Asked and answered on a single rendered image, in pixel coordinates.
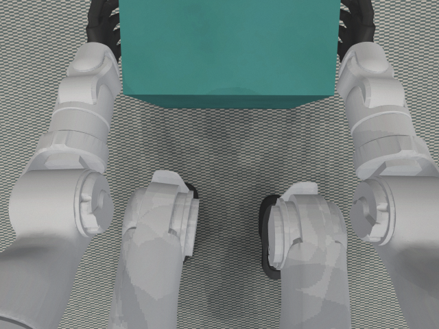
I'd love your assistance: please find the left robot forearm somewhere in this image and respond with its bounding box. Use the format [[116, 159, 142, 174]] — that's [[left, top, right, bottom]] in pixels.
[[9, 42, 122, 231]]

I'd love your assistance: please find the right robot hand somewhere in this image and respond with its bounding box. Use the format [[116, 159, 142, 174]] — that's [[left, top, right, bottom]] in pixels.
[[337, 0, 376, 63]]

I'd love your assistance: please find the robot left upper arm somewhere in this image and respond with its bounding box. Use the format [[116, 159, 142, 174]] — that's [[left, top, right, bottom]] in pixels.
[[0, 169, 114, 329]]

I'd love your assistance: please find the right robot forearm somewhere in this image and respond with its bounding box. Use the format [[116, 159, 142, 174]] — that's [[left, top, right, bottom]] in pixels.
[[336, 42, 439, 180]]

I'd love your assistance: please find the left robot hand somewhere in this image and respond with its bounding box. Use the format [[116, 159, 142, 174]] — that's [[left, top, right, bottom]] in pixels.
[[86, 0, 121, 64]]

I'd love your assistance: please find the robot right upper arm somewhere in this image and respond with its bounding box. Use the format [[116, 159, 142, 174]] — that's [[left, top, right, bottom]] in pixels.
[[349, 175, 439, 329]]

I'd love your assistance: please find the carton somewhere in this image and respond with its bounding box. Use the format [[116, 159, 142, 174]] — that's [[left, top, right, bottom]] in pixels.
[[119, 0, 341, 109]]

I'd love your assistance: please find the left robot thigh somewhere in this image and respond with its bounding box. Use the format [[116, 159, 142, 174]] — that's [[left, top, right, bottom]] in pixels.
[[107, 182, 200, 329]]

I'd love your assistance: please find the robot left shin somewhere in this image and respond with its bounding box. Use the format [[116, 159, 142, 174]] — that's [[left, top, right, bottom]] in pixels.
[[121, 170, 189, 238]]

